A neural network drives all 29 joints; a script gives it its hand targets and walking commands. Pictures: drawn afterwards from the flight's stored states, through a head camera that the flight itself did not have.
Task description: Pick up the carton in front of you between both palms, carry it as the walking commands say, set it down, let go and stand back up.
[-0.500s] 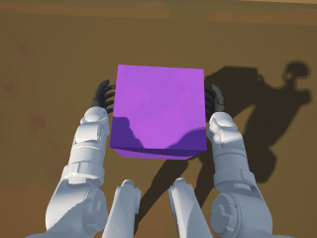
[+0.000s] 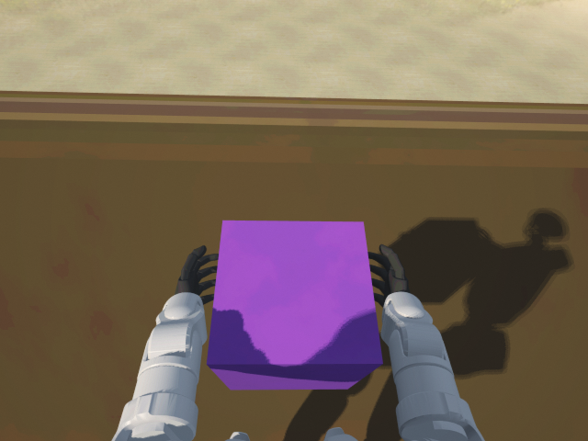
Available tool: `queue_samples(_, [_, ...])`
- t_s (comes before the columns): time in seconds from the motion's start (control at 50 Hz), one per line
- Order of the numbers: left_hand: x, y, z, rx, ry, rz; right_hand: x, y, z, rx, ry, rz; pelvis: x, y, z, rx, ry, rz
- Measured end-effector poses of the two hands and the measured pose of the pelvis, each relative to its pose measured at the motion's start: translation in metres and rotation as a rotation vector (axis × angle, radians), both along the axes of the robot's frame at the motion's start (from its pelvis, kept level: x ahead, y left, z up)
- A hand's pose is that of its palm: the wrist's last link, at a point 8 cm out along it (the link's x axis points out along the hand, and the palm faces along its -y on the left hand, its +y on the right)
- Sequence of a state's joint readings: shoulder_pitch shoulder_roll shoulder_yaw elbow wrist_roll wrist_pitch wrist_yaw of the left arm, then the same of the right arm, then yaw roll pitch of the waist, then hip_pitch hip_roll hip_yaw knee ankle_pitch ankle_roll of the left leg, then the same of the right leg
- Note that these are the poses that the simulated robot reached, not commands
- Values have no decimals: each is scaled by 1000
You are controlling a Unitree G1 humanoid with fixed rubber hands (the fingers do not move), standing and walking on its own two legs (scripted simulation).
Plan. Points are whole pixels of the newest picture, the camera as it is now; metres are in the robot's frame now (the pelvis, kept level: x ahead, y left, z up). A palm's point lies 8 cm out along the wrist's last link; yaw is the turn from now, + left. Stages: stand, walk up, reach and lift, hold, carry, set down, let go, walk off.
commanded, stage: reach and lift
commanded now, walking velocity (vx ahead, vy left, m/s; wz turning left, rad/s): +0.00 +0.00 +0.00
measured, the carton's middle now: (291, 313) +0.34 -0.01 -0.10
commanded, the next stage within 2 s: hold in 1.30 s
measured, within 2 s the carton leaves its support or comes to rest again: neither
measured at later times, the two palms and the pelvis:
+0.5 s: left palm (166, 299) +0.30 +0.15 +0.07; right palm (418, 290) +0.30 -0.15 +0.07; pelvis +0.01 +0.00 +0.05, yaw +0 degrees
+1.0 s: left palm (165, 286) +0.31 +0.15 +0.08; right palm (420, 279) +0.31 -0.15 +0.08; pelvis +0.02 +0.00 +0.06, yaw +0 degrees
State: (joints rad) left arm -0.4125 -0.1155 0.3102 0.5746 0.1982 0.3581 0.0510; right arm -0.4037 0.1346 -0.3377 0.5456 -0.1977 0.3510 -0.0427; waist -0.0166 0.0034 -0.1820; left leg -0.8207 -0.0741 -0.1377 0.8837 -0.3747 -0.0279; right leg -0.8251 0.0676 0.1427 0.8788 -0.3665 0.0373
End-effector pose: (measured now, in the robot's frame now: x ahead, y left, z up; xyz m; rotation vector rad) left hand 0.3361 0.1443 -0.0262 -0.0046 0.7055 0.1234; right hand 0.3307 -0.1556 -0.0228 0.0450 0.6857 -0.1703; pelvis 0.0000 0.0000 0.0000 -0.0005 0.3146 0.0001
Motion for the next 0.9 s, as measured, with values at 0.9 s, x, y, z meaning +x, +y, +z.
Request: queue_samples(0.9, [-32, 2, 105, 31, -10, -2, -25, 2, 104, -38, -9, 52, 10, -2, 53, -1, -371, -1])
